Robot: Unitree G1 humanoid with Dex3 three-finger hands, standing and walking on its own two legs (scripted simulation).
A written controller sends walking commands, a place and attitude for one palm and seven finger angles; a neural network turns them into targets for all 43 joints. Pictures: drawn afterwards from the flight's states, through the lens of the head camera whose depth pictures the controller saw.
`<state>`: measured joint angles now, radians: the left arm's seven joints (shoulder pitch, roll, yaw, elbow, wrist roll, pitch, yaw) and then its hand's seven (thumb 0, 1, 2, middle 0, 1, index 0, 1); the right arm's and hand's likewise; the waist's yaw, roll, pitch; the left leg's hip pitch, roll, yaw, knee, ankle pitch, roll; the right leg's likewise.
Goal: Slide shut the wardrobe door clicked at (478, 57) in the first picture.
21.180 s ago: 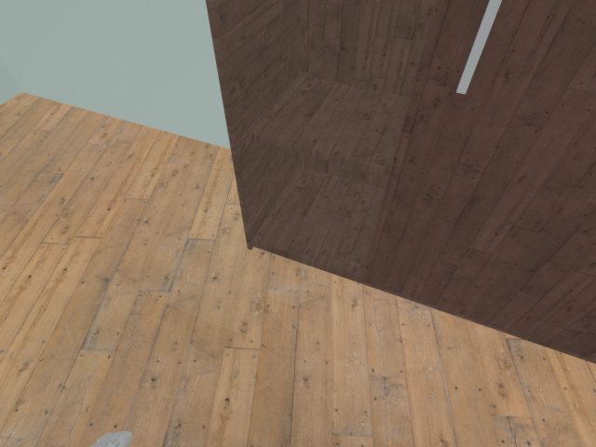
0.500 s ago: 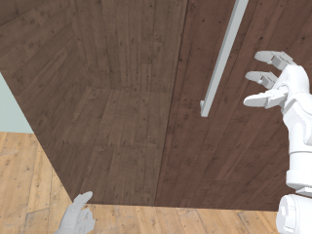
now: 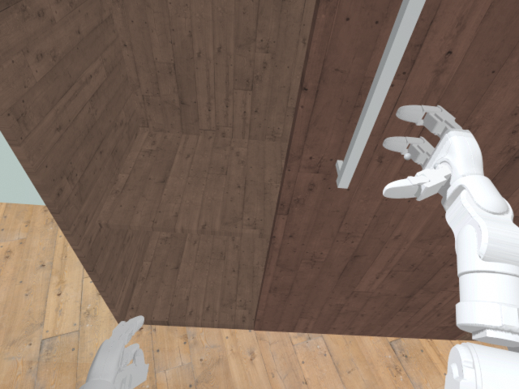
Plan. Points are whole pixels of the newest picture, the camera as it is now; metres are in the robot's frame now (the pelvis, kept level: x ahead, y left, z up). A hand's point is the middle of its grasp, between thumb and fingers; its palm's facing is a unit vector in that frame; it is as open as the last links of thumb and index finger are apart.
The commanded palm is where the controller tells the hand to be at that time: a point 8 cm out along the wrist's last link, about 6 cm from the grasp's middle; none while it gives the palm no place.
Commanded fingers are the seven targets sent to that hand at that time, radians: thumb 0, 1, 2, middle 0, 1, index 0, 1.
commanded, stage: move the hooked fingers beside the handle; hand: right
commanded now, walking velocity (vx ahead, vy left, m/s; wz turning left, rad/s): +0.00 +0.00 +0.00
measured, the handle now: (369, 98) +0.45 -0.11 +0.26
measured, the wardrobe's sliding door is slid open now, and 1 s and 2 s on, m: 0.48 0.48 0.48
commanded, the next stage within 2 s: none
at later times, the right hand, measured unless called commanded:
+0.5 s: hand (426, 133) +0.38 -0.17 +0.26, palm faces +0.04 +1.00 -0.04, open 14.0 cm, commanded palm +0.36 -0.22 +0.23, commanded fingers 0.00 0.50 -0.30 0.30 1.20 0.30 1.20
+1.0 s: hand (418, 152) +0.39 -0.18 +0.22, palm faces +0.02 +1.00 -0.05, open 14.0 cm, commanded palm +0.36 -0.22 +0.23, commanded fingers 0.00 0.50 -0.30 0.30 1.20 0.30 1.20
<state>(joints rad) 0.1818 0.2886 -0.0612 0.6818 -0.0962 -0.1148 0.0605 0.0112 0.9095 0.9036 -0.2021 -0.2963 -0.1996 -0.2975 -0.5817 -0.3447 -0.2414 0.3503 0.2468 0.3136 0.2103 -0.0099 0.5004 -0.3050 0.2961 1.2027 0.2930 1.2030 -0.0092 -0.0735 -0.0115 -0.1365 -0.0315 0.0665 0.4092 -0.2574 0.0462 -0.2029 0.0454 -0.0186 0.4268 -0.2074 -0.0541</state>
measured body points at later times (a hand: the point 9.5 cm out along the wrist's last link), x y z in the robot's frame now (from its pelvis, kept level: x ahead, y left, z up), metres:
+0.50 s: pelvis +0.01 +0.00 +0.00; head -0.02 +0.02 +0.45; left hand +0.19 +0.22 -0.09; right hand +0.37 -0.23 +0.26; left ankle -0.02 +0.09 -0.74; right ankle +0.01 -0.09 -0.74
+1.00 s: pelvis +0.01 +0.01 +0.00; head -0.02 +0.04 +0.45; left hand +0.17 +0.25 -0.10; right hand +0.38 -0.24 +0.23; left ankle -0.02 +0.09 -0.74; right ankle +0.01 -0.09 -0.74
